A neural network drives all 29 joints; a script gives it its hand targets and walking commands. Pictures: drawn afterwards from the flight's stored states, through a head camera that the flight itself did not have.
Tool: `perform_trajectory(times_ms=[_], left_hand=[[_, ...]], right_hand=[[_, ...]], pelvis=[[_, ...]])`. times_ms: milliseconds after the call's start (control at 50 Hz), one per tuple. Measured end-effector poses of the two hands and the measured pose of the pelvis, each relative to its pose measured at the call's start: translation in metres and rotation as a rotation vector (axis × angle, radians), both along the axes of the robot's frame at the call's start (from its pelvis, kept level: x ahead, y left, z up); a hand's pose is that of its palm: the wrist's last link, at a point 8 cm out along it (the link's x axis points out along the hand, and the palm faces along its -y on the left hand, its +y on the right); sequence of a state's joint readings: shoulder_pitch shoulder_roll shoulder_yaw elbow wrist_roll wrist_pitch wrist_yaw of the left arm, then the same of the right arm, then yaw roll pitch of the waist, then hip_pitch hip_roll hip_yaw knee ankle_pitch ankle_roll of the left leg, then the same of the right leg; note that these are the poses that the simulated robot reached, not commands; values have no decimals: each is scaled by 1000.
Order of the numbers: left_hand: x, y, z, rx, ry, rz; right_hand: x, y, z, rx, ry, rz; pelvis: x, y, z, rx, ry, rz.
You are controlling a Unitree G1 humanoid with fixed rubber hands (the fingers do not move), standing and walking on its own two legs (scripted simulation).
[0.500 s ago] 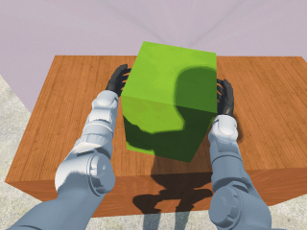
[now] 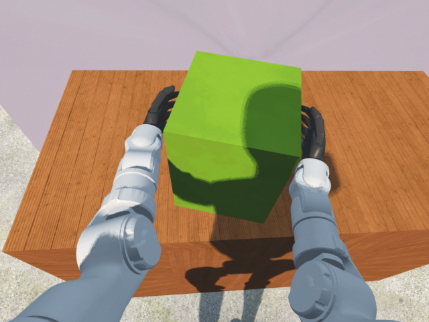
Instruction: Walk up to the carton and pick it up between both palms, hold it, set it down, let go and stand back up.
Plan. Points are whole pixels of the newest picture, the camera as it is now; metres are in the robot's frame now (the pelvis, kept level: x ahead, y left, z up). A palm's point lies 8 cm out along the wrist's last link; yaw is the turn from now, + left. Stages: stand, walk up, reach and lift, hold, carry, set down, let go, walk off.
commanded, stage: set down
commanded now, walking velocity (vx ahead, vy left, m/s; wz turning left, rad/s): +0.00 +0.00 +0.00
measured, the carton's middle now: (232, 142) +0.43 -0.09 +0.05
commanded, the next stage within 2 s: none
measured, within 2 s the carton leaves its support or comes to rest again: neither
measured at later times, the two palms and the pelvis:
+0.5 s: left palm (145, 125) +0.49 +0.08 +0.06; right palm (303, 156) +0.37 -0.23 +0.05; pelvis +0.00 +0.00 -0.01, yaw -3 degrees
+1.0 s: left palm (127, 101) +0.46 +0.10 +0.15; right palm (349, 135) +0.34 -0.26 +0.14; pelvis -0.04 +0.01 -0.02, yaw -2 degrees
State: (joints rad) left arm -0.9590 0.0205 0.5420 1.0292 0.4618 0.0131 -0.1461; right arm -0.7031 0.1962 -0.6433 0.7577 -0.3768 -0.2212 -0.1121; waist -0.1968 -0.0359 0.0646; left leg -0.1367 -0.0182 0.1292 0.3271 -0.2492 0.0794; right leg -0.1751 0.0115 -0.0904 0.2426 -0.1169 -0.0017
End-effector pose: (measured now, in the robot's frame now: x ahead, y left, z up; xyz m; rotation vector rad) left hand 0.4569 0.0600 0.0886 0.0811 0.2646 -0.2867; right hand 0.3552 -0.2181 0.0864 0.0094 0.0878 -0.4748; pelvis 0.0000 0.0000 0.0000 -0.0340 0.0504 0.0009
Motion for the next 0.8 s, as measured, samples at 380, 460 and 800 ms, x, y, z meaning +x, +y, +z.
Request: perform_trajectory(times_ms=[380, 460, 800], left_hand=[[21, 7, -35, 72, 69, 29], [31, 16, -31, 54, 32, 56], [15, 47, 7, 87, 14, 50]], right_hand=[[14, -6, -46, 76, 176, 7], [19, -6, -43, 61, 167, 1], [8, -27, 14, 84, 134, -45]], pelvis=[[7, -1, -11, -13, 214, -38], [6, -3, -15, -16, 268, -49], [-19, 11, -17, -30, 228, -45]])
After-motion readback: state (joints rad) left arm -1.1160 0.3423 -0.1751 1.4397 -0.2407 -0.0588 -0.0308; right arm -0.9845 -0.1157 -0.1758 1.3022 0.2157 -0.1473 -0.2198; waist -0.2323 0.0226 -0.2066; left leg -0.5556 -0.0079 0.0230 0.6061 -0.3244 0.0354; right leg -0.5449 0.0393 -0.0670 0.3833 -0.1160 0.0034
